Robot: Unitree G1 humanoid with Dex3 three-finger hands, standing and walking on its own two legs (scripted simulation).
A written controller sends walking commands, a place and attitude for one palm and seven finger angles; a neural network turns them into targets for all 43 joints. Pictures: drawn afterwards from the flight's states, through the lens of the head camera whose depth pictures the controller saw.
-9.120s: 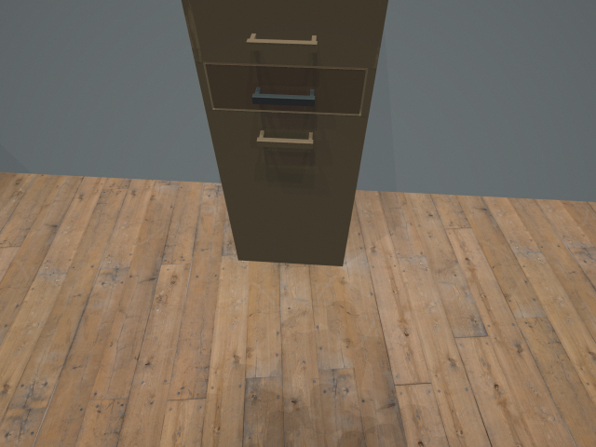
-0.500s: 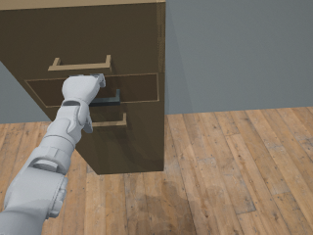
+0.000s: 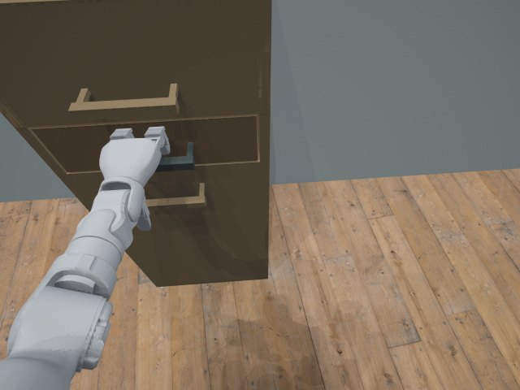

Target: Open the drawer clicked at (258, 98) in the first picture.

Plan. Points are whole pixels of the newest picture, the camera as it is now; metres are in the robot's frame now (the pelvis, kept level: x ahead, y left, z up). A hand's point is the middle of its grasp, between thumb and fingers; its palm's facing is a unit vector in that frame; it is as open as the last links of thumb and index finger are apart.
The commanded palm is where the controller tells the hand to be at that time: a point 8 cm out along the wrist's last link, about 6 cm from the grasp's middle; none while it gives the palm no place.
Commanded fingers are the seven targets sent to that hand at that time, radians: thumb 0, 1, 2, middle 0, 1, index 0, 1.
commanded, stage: lower the fingers behind the handle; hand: left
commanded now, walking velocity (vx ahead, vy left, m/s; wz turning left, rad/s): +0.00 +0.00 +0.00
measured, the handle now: (153, 157) +0.51 +0.19 +0.03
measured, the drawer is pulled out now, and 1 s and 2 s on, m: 0.00 0.00 0.00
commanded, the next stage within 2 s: close the thumb around the handle in 0.82 s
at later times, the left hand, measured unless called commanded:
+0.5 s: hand (149, 188) +0.46 +0.20 +0.00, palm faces -0.04 -0.02 -1.00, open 13.8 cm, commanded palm +0.44 +0.20 +0.06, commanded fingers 0.00 -0.50 0.30 -0.30 -1.20 -0.30 -1.20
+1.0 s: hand (143, 190) +0.45 +0.21 +0.00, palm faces -0.04 -0.02 -1.00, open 13.7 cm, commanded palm +0.44 +0.20 +0.06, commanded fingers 0.00 -0.22 0.42 -0.32 -1.23 -0.32 -1.23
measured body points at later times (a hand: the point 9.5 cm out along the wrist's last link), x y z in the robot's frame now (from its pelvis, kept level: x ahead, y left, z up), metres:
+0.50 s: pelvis -0.01 +0.01 -0.01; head +0.08 +0.00 +0.43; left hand +0.46 +0.20 +0.06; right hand +0.01 -0.27 -0.15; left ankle -0.02 +0.11 -0.72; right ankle -0.01 -0.12 -0.72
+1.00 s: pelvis -0.01 +0.01 -0.01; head +0.08 +0.00 +0.43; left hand +0.45 +0.21 +0.06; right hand +0.02 -0.27 -0.14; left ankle -0.02 +0.11 -0.72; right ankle -0.01 -0.12 -0.72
